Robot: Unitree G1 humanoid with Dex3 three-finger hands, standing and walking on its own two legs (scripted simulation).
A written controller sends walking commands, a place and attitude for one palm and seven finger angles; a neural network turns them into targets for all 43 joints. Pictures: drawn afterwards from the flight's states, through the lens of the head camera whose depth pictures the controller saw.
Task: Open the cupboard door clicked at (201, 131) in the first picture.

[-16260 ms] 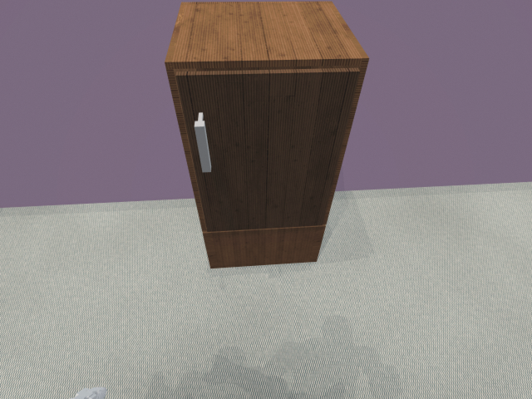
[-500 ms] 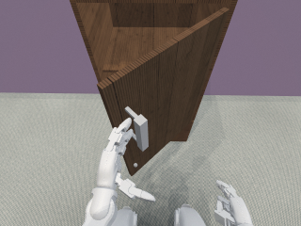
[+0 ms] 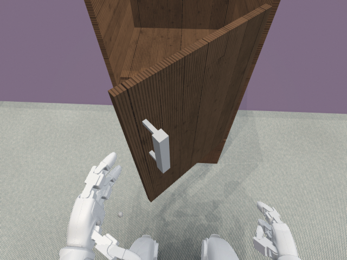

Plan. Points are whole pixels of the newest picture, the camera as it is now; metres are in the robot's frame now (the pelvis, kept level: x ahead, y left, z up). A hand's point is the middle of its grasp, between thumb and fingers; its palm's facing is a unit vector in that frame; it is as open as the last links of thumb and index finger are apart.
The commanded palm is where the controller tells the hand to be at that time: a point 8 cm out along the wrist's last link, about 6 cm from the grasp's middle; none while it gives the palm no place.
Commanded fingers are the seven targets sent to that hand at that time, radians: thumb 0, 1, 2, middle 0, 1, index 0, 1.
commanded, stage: draw the hand back to the body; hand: left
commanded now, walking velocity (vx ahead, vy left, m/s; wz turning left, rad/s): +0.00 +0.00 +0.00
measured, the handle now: (156, 147) +0.35 +0.07 +0.06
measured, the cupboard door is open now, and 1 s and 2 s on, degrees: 44 44 44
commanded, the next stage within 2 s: step back with the hand held close in 1.62 s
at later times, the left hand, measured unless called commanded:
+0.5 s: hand (76, 206) +0.20 +0.17 +0.13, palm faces -0.01 -1.00 -0.06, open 16.3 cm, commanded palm +0.17 +0.23 +0.15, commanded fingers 0.00 -0.36 0.36 -0.16 -0.30 -0.16 -0.30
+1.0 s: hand out of the picture +0.22 +0.25 +0.21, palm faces +0.30 -0.87 -0.39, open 12.0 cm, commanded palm +0.17 +0.30 +0.24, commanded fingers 0.00 0.51 0.74 -0.19 -0.30 -0.19 -0.30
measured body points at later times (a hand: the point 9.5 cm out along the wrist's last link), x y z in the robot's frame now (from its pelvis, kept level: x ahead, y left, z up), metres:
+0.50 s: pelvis +0.01 +0.02 +0.04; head +0.04 +0.02 +0.49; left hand +0.19 +0.22 +0.14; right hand +0.18 -0.21 -0.02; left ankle -0.01 +0.13 -0.63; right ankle +0.03 -0.10 -0.63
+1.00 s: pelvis +0.03 +0.04 +0.10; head +0.01 +0.02 +0.55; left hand +0.20 +0.30 +0.24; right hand +0.21 -0.18 +0.02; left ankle -0.01 +0.13 -0.63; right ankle +0.03 -0.10 -0.63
